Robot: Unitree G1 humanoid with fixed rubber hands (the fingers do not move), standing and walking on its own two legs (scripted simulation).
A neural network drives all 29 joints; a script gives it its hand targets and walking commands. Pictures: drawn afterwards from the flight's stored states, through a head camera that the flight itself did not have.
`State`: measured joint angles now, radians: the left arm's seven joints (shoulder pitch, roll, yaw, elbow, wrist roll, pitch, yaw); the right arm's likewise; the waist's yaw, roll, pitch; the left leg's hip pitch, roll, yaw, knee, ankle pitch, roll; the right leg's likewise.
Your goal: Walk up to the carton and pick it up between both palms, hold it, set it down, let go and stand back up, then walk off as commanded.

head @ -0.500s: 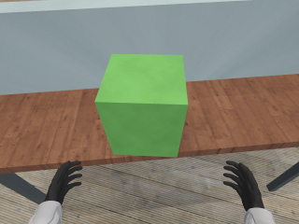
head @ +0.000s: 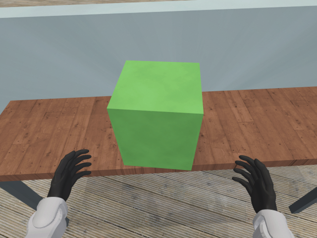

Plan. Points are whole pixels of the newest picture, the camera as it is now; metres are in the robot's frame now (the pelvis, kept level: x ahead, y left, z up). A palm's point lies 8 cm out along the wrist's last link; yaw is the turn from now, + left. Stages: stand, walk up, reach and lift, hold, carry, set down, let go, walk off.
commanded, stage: reach and lift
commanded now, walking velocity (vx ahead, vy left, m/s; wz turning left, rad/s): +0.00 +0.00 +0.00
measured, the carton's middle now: (159, 116) +0.42 +0.07 +0.06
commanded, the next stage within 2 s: none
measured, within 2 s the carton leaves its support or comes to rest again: neither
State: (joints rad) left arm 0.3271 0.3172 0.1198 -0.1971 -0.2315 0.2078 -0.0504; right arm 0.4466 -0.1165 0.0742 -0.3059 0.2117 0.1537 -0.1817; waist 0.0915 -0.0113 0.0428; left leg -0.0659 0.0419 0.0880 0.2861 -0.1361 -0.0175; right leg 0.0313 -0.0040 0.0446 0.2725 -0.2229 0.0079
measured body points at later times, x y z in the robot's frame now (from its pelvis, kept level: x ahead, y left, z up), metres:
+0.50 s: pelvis +0.01 +0.00 +0.00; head +0.01 +0.01 +0.45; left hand +0.27 +0.27 +0.12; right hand +0.29 -0.16 +0.12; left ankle +0.02 +0.13 -0.75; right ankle -0.04 -0.13 -0.75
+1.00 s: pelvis -0.01 +0.01 +0.00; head -0.02 +0.03 +0.45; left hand +0.34 +0.28 +0.17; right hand +0.36 -0.15 +0.17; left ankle +0.02 +0.13 -0.75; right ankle -0.04 -0.13 -0.75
